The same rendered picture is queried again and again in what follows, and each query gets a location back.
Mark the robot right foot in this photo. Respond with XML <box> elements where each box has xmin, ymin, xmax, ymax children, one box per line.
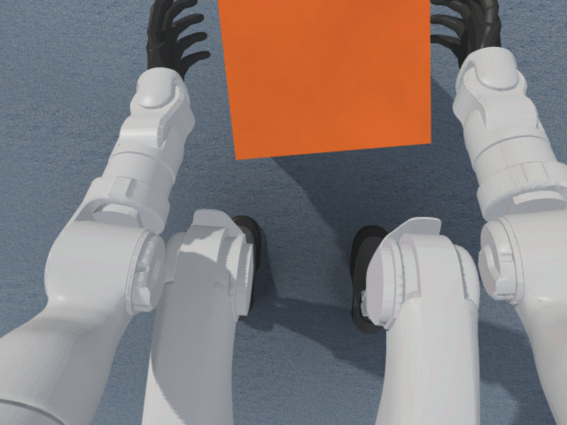
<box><xmin>350</xmin><ymin>225</ymin><xmax>388</xmax><ymax>334</ymax></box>

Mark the right robot thigh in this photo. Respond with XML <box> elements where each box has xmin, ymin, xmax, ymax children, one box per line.
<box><xmin>369</xmin><ymin>234</ymin><xmax>480</xmax><ymax>425</ymax></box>

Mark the robot left upper arm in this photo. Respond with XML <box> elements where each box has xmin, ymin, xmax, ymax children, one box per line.
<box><xmin>0</xmin><ymin>220</ymin><xmax>166</xmax><ymax>425</ymax></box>

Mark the robot left forearm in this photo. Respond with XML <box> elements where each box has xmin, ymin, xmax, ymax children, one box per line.
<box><xmin>44</xmin><ymin>67</ymin><xmax>195</xmax><ymax>297</ymax></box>

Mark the left robot hand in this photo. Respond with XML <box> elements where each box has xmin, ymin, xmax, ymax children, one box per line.
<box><xmin>146</xmin><ymin>0</ymin><xmax>211</xmax><ymax>82</ymax></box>

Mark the robot right forearm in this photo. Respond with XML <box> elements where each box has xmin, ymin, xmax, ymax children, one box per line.
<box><xmin>453</xmin><ymin>47</ymin><xmax>567</xmax><ymax>222</ymax></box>

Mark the robot right upper arm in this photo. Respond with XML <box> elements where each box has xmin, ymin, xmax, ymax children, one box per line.
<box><xmin>478</xmin><ymin>209</ymin><xmax>567</xmax><ymax>425</ymax></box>

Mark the carton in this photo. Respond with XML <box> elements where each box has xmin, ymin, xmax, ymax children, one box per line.
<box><xmin>218</xmin><ymin>0</ymin><xmax>431</xmax><ymax>160</ymax></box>

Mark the right robot hand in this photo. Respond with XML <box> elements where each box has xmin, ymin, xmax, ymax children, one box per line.
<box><xmin>430</xmin><ymin>0</ymin><xmax>501</xmax><ymax>69</ymax></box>

